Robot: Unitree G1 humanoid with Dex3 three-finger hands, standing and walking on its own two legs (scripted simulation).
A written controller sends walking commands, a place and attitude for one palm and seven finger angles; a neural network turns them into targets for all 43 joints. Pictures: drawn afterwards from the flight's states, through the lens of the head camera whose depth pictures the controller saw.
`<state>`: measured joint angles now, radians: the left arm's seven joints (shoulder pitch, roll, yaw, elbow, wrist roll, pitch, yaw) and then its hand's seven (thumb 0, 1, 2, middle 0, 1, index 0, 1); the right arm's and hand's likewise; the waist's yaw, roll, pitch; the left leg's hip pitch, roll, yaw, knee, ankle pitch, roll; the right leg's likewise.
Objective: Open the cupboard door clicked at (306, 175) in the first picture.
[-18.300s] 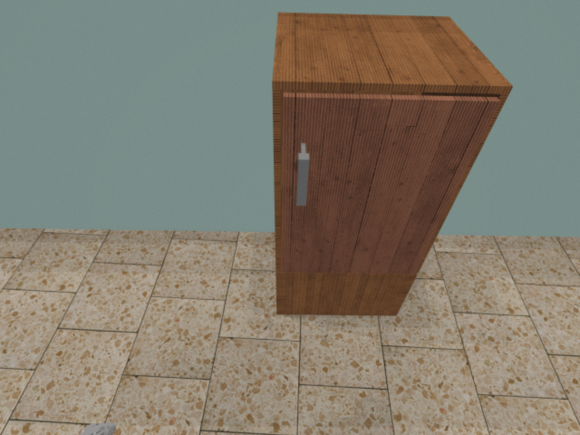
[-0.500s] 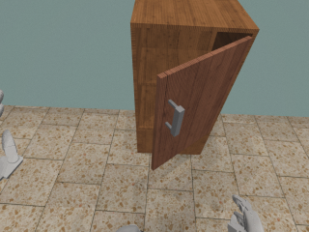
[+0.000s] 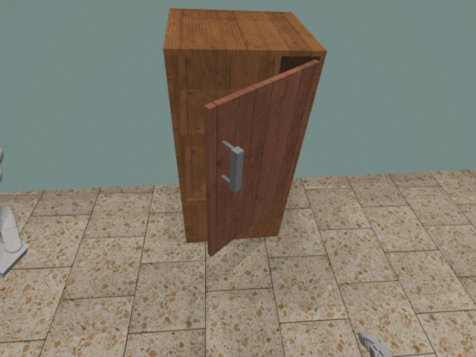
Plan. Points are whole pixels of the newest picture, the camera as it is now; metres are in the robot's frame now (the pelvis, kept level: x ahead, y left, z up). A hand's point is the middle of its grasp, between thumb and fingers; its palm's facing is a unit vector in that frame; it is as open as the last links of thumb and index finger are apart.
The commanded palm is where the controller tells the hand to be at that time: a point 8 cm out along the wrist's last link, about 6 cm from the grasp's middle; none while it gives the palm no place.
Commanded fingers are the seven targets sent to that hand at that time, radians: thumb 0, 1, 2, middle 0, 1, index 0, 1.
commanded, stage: stop stepping back and stand still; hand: left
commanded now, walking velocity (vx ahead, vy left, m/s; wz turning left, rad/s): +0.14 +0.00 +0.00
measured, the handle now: (230, 166) +0.57 +0.05 -0.01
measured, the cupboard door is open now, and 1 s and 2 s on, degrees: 37 37 37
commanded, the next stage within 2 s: let the arm hang, fingers relaxed in 0.58 s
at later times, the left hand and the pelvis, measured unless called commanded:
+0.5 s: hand (4, 268) +0.16 +0.28 +0.18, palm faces +0.46 -0.77 -0.44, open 7.4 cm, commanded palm +0.10 +0.31 +0.19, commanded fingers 0.00 0.90 0.90 -0.20 -0.30 -0.20 -0.30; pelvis -0.04 +0.01 +0.01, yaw +0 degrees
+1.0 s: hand out of the picture -0.03 +0.19 -0.16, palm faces +0.10 -0.98 -0.18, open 6.9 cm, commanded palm none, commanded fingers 0.00 0.90 0.90 -0.20 -0.30 -0.20 -0.30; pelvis -0.07 +0.01 +0.01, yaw +3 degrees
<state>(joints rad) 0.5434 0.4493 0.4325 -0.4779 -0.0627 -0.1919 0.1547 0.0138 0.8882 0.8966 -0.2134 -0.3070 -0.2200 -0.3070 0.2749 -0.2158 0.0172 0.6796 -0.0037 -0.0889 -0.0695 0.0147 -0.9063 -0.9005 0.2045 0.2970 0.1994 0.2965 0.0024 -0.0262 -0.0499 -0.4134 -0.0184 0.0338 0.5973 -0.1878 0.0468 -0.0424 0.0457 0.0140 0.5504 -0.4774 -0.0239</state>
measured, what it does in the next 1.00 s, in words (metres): steps on the spot: left foot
